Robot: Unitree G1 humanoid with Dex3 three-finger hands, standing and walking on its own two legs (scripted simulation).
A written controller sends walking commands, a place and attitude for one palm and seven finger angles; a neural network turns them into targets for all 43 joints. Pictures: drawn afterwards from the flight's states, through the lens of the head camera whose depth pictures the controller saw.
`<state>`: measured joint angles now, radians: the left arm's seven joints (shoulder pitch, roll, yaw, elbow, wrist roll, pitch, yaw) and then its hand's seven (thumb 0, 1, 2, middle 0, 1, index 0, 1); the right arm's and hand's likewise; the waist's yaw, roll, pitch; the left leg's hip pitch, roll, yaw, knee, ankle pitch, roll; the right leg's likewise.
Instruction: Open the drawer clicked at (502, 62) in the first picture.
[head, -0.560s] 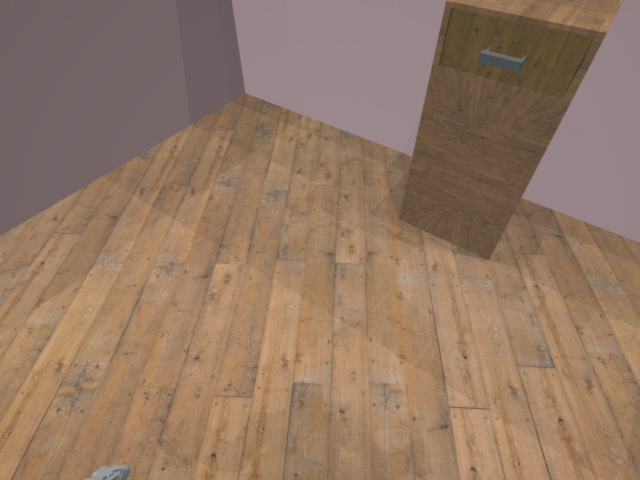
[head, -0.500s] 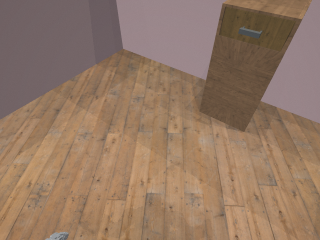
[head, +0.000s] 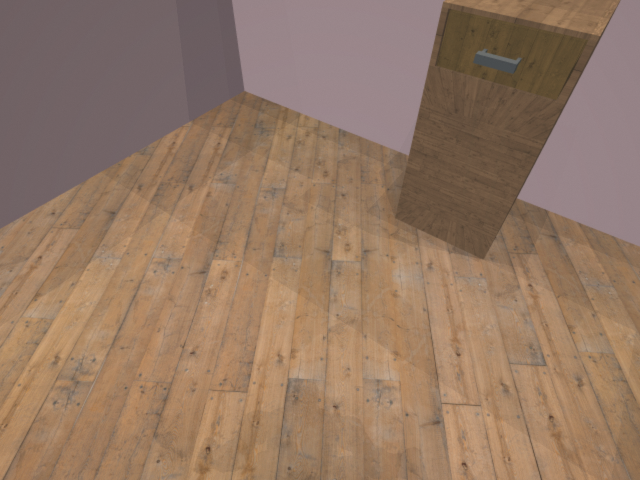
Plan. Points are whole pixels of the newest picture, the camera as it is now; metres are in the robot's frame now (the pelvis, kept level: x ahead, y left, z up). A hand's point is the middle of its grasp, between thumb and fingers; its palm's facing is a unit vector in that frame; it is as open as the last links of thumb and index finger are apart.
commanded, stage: stand and wait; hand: left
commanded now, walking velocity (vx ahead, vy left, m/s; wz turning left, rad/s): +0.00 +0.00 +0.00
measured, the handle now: (498, 59) +1.19 -0.43 +0.01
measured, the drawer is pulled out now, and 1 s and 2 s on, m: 0.00 0.00 0.00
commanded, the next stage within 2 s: look at it before walking up in 0.26 s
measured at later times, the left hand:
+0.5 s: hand out of the picture +0.08 +0.25 -0.15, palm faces -0.03 -0.94 -0.33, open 7.4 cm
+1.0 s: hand out of the picture +0.07 +0.25 -0.15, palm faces -0.03 -0.94 -0.33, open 7.4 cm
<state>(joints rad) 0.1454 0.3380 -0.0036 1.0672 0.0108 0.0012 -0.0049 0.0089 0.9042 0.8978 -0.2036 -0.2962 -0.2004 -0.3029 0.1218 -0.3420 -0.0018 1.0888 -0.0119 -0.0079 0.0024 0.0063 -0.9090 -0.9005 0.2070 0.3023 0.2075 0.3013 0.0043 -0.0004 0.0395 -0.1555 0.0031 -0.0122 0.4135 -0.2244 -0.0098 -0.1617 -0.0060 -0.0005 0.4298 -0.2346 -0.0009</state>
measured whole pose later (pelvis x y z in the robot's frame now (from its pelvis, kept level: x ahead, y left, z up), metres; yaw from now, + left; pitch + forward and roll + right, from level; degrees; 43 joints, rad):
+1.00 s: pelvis +0.00 +0.00 +0.00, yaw +0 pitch -2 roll +0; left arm 0.13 0.34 -0.01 1.09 0.01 0.00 -0.01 0.01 0.90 0.90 -0.20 -0.30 -0.20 -0.30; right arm 0.11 -0.34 0.00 1.12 -0.01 -0.01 0.00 0.01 -0.91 -0.90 0.21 0.30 0.21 0.30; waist 0.01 0.00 0.04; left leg -0.13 0.01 -0.01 0.36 -0.20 -0.01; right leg -0.14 0.00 0.00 0.38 -0.21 0.00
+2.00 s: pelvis +0.31 +0.01 +0.00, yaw -26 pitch -1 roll -1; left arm 0.22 0.23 0.11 0.96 0.04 0.02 -0.03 0.01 0.91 0.90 -0.19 -0.29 -0.19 -0.30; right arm 0.25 -0.17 -0.06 1.01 -0.02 -0.09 -0.03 -0.02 -0.95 -0.90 0.21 0.30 0.21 0.30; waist 0.02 -0.05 0.04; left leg -0.19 0.06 0.30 0.45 -0.25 0.07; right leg -0.62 -0.08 -0.04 1.23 -0.20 0.01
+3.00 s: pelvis +0.46 -0.05 -0.01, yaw -36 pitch +0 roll +0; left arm 0.30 0.18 0.03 1.09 0.01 0.02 0.03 0.01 0.91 0.90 -0.20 -0.30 -0.20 -0.30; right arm 0.20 -0.18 -0.03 1.05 -0.01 0.01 -0.01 0.00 -0.93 -0.90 0.21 0.30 0.21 0.30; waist 0.02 0.00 0.03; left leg -0.26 0.00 0.05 0.51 -0.24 0.02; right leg -0.19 -0.07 -0.09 0.50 -0.29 0.03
